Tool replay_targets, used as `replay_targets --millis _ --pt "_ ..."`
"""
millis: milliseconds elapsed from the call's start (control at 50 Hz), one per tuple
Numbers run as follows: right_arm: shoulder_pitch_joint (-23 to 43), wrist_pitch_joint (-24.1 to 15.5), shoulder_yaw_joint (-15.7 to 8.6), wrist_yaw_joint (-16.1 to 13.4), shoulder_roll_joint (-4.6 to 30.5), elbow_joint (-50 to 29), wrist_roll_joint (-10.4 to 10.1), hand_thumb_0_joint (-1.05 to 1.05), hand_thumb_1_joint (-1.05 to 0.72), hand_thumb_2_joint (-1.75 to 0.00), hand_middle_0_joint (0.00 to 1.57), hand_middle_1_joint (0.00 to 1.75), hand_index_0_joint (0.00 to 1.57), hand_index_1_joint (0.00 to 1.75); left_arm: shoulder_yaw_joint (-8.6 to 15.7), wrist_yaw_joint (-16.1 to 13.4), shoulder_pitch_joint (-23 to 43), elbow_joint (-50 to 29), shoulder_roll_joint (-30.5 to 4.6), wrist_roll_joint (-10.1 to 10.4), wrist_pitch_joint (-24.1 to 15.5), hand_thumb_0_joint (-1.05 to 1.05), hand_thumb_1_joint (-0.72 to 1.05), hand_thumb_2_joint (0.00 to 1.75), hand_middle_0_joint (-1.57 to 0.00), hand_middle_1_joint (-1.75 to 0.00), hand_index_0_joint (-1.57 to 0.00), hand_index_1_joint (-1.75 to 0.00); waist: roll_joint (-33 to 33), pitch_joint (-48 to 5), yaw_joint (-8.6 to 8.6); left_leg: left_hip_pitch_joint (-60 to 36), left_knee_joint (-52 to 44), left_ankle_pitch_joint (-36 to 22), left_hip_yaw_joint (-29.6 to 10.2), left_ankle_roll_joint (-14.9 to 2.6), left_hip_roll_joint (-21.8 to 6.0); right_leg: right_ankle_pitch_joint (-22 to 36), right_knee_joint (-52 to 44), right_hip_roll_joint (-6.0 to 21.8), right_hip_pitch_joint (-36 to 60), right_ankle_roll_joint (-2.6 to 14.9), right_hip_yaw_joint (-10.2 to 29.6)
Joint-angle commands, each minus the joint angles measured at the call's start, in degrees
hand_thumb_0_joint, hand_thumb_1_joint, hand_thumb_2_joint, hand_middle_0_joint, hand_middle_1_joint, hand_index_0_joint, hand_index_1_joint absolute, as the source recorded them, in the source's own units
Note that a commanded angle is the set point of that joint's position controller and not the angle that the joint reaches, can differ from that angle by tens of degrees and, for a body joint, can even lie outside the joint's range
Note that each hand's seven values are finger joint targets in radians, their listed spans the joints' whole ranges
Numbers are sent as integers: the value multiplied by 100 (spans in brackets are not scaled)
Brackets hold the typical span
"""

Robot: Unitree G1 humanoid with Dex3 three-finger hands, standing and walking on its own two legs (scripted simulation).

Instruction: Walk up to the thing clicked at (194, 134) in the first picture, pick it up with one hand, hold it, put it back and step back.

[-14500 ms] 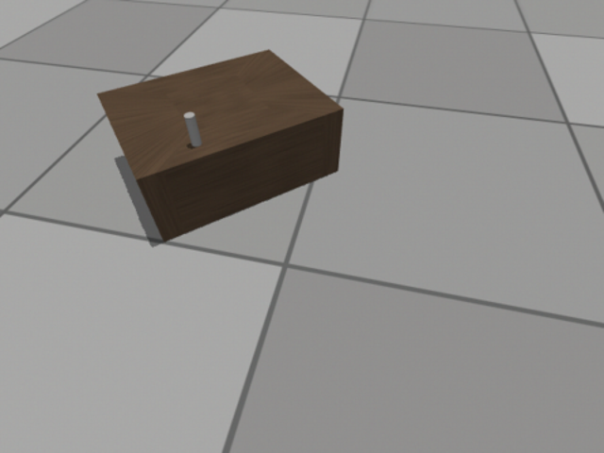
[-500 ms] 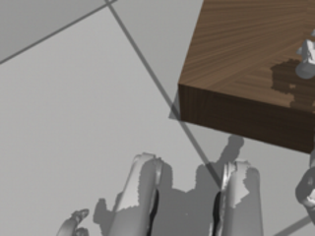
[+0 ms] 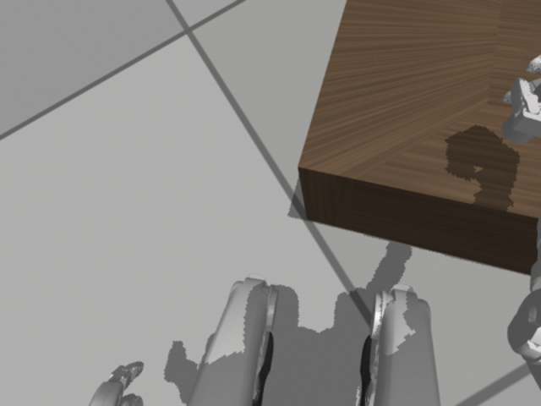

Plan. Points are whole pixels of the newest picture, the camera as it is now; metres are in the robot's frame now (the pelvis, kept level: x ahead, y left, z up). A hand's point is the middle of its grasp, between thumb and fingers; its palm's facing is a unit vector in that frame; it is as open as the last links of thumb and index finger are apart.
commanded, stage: settle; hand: right
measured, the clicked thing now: out of the picture +0.52 -0.28 +0.02
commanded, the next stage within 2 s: lift in 0.32 s
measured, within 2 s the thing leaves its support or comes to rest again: neither
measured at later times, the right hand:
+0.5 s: hand out of the picture +0.52 -0.26 +0.05, palm faces +0.24 +0.97 -0.02, open 5.2 cm
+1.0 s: hand out of the picture +0.47 -0.25 +0.13, palm faces +0.24 +0.97 -0.02, open 5.2 cm
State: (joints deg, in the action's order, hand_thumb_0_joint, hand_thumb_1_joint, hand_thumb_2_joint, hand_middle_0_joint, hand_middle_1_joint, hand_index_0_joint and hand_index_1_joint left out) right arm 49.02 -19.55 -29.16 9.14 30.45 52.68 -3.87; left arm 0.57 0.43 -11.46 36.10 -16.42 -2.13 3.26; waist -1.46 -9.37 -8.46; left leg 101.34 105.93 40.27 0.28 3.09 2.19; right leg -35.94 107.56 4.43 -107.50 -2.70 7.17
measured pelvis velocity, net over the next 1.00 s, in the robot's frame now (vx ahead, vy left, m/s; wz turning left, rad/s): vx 0.02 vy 0.00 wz -0.04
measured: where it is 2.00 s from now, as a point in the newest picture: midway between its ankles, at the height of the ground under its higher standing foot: (311, 391)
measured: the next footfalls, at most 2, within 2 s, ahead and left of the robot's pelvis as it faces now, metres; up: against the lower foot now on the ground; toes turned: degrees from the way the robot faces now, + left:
none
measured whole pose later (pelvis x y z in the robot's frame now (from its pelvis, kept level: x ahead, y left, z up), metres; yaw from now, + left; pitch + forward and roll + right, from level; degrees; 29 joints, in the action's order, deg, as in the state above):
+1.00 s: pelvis +0.02 +0.00 +0.10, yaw -2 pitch +29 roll +5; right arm 34.6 -18.9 -23.1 5.7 20.8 41.4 -6.2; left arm 1.3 -0.3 -12.5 35.6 -14.6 -0.6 2.8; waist -2.0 -10.0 -5.6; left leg 79.4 86.8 36.5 0.4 2.7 1.2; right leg -33.0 89.2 4.6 -85.4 -2.2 5.4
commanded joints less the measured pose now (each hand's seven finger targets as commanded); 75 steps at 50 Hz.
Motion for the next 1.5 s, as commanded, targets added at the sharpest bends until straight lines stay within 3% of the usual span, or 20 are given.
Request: replay_targets --millis 0,140,160,200,320,360,600,820,860,920,980,1040,1060,1120,1140,1160,1220,1240,1420,1480 --pt "2425 -499 -111 -63 1585 -1416 -82 0 -67 -134 140 145 142 145 403 -60 -911 -260 -1118 -13 -77 0 91 88 -20 -30 -20 -29 -1197 -3837 7 -1442 -1371 -1553 397 -499 31 1298 -1346 -71 3567 361 -232" --pt "2234 -469 -67 8 1448 -1149 -115 0 -67 -137 143 148 144 148 357 -48 -947 -265 -1067 -8 -90 0 91 88 -20 -30 -20 -29 -961 -3708 -51 -1713 -1510 -1814 381 -471 16 1504 -1377 -87 3468 398 -258" --pt "1860 -405 -34 41 1254 -655 -115 0 -68 -139 143 149 145 149 399 -45 -962 -258 -1138 1 -100 0 92 88 -20 -30 -20 -29 -779 -3619 -107 -1674 -1539 -1853 408 -456 15 1556 -1364 -92 3503 400 -237" --pt "2293 -483 -166 12 1548 -1195 -126 0 -68 -139 143 149 144 149 405 -40 -996 -259 -1145 -13 -92 0 91 88 -20 -30 -20 -29 -1019 -3803 -13 -1641 -1505 -1845 388 -483 11 1665 -1407 -78 3679 393 -219" --pt "2250 -536 -98 -47 1406 -1224 -121 0 -67 -139 140 148 142 148 415 -25 -974 -291 -1123 -34 -103 0 91 88 -19 -30 -20 -29 -1015 -3716 -22 -1693 -1607 -1721 393 -482 11 1458 -1535 -94 3647 386 -223" --pt "2377 -569 -176 -85 1608 -1336 -96 0 -72 -141 142 150 143 150 411 -35 -957 -322 -1129 -25 -100 0 91 88 -19 -30 -20 -29 -1078 -3820 17 -1733 -1674 -1608 390 -492 19 1350 -1639 -95 3768 379 -213" --pt "2015 -546 -34 -99 1271 -1765 -176 0 -63 -136 143 147 144 147 464 -54 -1005 -364 -1095 -8 -102 0 93 87 -20 -31 -22 -29 -1038 -4318 70 -2588 -2086 -2168 324 -432 15 1852 -1786 -109 4314 398 -338" --pt "1027 -459 153 -314 752 -2154 -261 0 -59 -133 141 145 142 145 487 -101 -834 -449 -962 97 -154 0 92 87 -20 -30 -21 -29 -707 -3622 216 -3112 -2726 -2030 313 -443 13 1636 -2530 -128 4700 386 -374" --pt "670 -407 383 -325 372 -2107 -300 0 -61 -133 142 145 143 145 509 -117 -829 -449 -945 96 -166 0 92 87 -20 -31 -21 -29 -526 -3609 160 -3419 -2907 -2289 303 -413 18 1825 -2611 -134 4823 408 -397" --pt "714 -427 387 -397 494 -2737 -307 0 -60 -134 143 146 143 146 442 -129 -789 -490 -825 127 -179 0 91 88 -20 -30 -21 -29 -696 -3511 302 -3624 -3142 -2197 290 -445 19 1793 -2975 -136 5150 369 -398" --pt "183 -350 627 -443 31 -2737 -388 0 -58 -134 142 146 143 146 511 -158 -720 -497 -862 157 -238 0 91 88 -20 -30 -21 -29 -548 -3237 265 -3844 -3383 -2255 293 -427 11 1806 -3196 -145 5297 366 -396" --pt "133 -401 536 -548 292 -3320 -379 0 -59 -134 142 146 143 146 499 -190 -655 -513 -823 180 -265 0 90 89 -20 -30 -20 -30 -714 -3071 421 -4112 -3662 -2056 276 -452 -1 1623 -3596 -147 5618 324 -390" --pt "21 -370 765 -564 -8 -3188 -383 0 -59 -134 142 146 143 146 508 -201 -642 -509 -805 192 -282 0 91 89 -20 -30 -20 -29 -563 -3004 322 -4267 -3774 -2143 283 -431 -7 1673 -3674 -156 5699 338 -396" --pt "-222 -342 846 -661 -129 -3549 -439 0 -58 -135 142 146 143 146 468 -241 -576 -510 -727 217 -336 0 90 89 -20 -30 -20 -30 -601 -2700 361 -4578 -4094 -2125 244 -422 -18 1632 -3974 -169 5937 328 -469" --pt "-706 -277 1159 -647 -635 -3108 -442 0 -58 -133 140 144 141 144 465 -242 -584 -479 -697 229 -368 0 90 89 -20 -30 -20 -30 -376 -2516 273 -4558 -4111 -2138 308 -428 -10 1666 -4121 -159 5995 307 -370" --pt "-556 -311 1024 -685 -376 -3522 -451 0 -57 -134 141 145 142 145 487 -250 -537 -467 -725 221 -381 0 89 90 -20 -30 -20 -30 -494 -2467 380 -4624 -4217 -2123 268 -431 -9 1638 -4180 -155 6046 306 -417" --pt "-939 -287 1241 -690 -645 -3214 -406 0 -59 -135 141 146 143 146 453 -269 -555 -427 -668 216 -416 0 89 90 -20 -30 -19 -30 -379 -2191 298 -4829 -4409 -2275 305 -416 -21 1831 -4449 -158 6348 286 -387" --pt "-734 -317 1053 -734 -424 -3615 -433 0 -58 -135 141 146 142 146 493 -277 -592 -416 -715 209 -426 0 89 90 -20 -30 -20 -30 -449 -2264 362 -4963 -4499 -2288 285 -422 -12 1853 -4524 -157 6455 290 -409" --pt "-1552 -410 1440 -764 -973 -3514 -481 0 -60 -135 142 147 143 147 394 -268 -436 -461 -548 186 -543 0 90 90 -19 -29 -19 -30 -218 -1764 408 -5719 -5085 -2614 251 -376 -49 2131 -5040 -210 6890 300 -561" --pt "-1251 -525 1177 -844 -570 -3940 -451 0 -60 -136 142 147 144 147 435 -277 -453 -455 -608 174 -535 0 90 89 -19 -29 -19 -29 -415 -1973 568 -5932 -5218 -2617 232 -392 -54 2201 -5255 -204 7283 265 -562"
